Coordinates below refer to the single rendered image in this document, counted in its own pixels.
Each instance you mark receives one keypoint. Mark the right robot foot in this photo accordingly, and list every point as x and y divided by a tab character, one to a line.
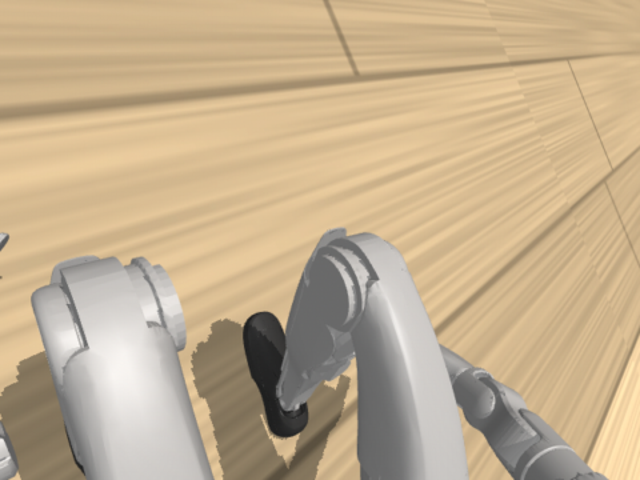
265	346

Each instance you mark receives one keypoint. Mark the left robot foot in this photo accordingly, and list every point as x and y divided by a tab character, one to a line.
77	463

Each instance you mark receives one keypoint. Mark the right robot arm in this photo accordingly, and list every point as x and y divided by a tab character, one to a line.
524	443

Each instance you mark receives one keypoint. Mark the right robot hand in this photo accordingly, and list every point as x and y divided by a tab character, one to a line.
455	364

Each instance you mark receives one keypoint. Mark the left robot arm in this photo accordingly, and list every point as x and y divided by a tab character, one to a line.
8	460

